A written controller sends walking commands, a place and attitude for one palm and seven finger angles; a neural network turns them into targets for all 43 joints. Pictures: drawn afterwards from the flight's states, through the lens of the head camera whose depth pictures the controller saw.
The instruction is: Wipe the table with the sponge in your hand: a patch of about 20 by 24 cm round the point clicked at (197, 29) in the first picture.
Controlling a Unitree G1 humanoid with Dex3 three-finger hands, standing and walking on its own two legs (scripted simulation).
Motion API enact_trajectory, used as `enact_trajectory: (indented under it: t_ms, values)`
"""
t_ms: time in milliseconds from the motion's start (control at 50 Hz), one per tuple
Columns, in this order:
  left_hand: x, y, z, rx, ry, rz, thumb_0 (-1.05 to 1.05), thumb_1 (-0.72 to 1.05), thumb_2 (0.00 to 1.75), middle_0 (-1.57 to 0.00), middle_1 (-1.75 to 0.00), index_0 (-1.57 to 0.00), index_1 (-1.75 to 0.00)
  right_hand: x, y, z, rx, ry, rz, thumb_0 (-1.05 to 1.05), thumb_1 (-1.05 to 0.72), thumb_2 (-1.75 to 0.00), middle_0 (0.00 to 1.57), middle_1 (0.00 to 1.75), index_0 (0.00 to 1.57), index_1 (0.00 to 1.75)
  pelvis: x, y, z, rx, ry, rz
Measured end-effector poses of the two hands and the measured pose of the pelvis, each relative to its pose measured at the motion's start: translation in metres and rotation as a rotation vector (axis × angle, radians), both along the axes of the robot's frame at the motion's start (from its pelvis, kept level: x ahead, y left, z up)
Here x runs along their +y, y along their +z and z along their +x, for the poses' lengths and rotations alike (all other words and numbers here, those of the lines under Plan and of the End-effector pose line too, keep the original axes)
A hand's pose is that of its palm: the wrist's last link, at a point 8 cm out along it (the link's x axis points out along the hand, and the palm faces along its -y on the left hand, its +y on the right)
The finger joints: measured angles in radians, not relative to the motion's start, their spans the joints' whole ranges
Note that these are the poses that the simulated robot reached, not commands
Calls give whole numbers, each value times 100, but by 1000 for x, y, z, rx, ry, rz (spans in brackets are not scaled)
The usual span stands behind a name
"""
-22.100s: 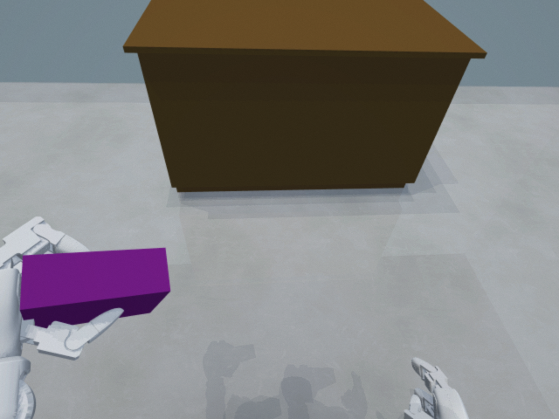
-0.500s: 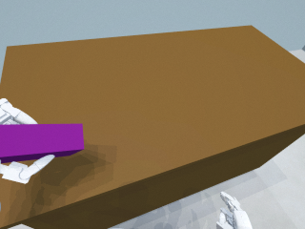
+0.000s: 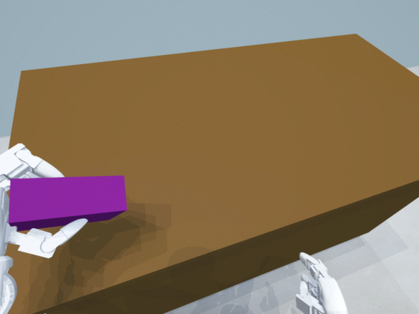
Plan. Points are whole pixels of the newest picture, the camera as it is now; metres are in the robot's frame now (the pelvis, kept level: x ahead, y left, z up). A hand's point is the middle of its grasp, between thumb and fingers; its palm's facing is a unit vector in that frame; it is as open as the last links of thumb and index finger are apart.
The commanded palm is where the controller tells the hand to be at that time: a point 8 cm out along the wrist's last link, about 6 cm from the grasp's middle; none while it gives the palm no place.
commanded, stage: look again from close up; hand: left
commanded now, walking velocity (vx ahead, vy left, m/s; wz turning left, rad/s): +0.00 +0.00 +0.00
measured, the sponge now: (86, 202) +0.24 +0.21 +0.14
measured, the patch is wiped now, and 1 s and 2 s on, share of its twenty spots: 0.00 0.00 0.00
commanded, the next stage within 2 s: shuffle to correct the standing spot in 0.30 s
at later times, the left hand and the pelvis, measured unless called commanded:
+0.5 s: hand (78, 202) +0.22 +0.21 +0.16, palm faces +0.36 -0.84 -0.40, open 9.4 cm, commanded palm +0.17 +0.25 +0.17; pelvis +0.01 -0.03 +0.00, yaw +0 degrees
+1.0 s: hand (110, 204) +0.22 +0.17 +0.16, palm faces +0.30 -0.85 -0.43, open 9.4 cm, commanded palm +0.17 +0.21 +0.17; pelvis +0.00 -0.07 +0.00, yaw -1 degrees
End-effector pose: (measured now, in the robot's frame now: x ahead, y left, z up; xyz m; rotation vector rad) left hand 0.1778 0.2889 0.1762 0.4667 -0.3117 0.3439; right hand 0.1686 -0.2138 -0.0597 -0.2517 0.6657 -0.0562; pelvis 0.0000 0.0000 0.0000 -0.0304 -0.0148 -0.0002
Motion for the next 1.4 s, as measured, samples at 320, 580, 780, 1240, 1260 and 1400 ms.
enact_trajectory:
  t_ms: [320,580,780,1240,1260,1400]
  values:
    - [-31,-1,6,51,-11,-2,0,-43,104,-80,-139,-80,-139,-38,-6,-3,24,-63,2,2,-91,-90,20,30,21,30,-24,1,6,-1,0,4]
    - [-41,-3,9,72,-4,-22,0,-43,104,-80,-139,-80,-139,-45,-5,4,20,-66,14,2,-91,-90,20,30,21,30,-36,2,8,0,-6,12]
    - [-60,0,13,59,-42,-19,0,-43,104,-80,-139,-80,-139,-54,-3,6,18,-56,24,1,-91,-90,20,30,21,30,-51,1,5,11,-12,8]
    - [-89,10,-6,52,-124,96,0,-43,104,-80,-139,-80,-139,-97,-19,-27,62,-119,-20,1,-91,-90,20,30,20,30,-71,-8,-20,30,-17,-6]
    - [-88,10,-9,57,-125,96,0,-43,104,-81,-139,-80,-139,-96,-19,-31,64,-124,-20,1,-91,-90,20,30,20,30,-71,-8,-21,30,-18,-5]
    - [-77,6,-23,70,-95,68,0,-44,104,-81,-139,-80,-139,-86,-21,-49,73,-130,-17,1,-91,-90,20,30,20,30,-65,-9,-26,27,-17,-6]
